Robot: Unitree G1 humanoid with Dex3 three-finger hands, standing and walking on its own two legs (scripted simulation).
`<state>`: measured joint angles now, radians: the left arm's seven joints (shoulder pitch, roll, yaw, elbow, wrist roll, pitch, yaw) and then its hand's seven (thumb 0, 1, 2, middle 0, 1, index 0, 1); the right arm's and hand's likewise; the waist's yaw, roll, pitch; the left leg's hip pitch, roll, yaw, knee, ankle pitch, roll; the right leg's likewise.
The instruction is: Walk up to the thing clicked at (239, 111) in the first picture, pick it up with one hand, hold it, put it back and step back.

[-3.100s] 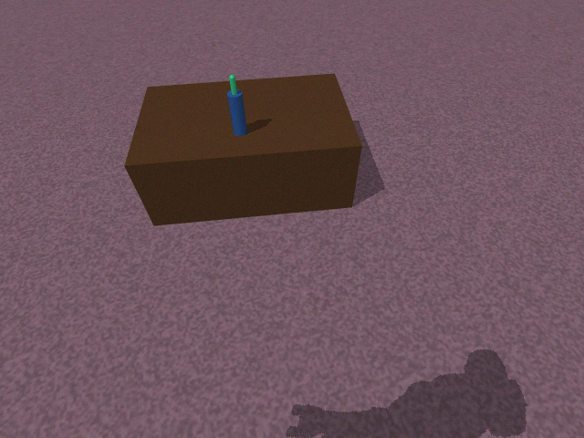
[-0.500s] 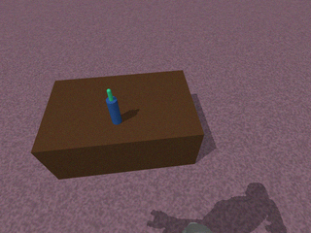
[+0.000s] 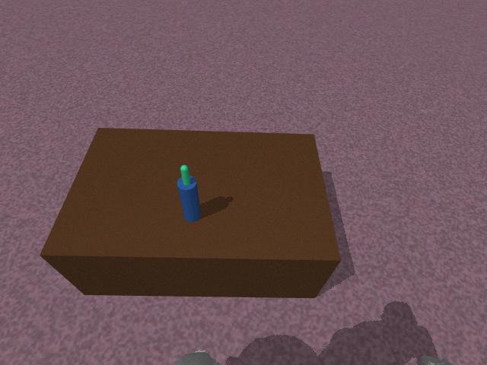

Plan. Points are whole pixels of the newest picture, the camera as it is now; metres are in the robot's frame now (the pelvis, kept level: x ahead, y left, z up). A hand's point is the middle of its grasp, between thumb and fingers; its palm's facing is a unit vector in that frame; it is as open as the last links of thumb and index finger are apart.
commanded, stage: walk up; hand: left
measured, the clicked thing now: (188, 193) +0.62 +0.19 -0.27
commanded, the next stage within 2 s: stand in 1.72 s
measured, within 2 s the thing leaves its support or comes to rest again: neither
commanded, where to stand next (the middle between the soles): +0.15 -0.02 m, yaw +0 degrees
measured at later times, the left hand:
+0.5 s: hand out of the picture +0.13 +0.24 -0.14, palm faces -0.03 -0.91 -0.40, open 7.4 cm
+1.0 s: hand (123, 350) +0.17 +0.23 -0.13, palm faces +0.01 -0.94 -0.34, open 7.4 cm
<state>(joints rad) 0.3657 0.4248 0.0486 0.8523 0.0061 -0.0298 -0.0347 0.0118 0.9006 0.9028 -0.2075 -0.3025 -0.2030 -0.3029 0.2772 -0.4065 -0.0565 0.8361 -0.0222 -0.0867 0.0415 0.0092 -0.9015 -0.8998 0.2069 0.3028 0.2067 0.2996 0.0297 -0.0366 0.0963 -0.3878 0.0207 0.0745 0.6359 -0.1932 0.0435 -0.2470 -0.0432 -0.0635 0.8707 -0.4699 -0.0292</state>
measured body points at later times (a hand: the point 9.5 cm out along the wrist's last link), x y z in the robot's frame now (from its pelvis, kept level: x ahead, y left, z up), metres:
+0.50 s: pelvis +0.05 -0.03 +0.00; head +0.08 -0.05 +0.45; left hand +0.13 +0.28 -0.11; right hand +0.13 -0.33 -0.14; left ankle +0.08 +0.10 -0.72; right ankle +0.11 -0.16 -0.72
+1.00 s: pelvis +0.08 -0.02 +0.03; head +0.08 -0.02 +0.48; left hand +0.17 +0.28 -0.10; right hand +0.17 -0.33 -0.10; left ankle +0.08 +0.10 -0.72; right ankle +0.11 -0.16 -0.72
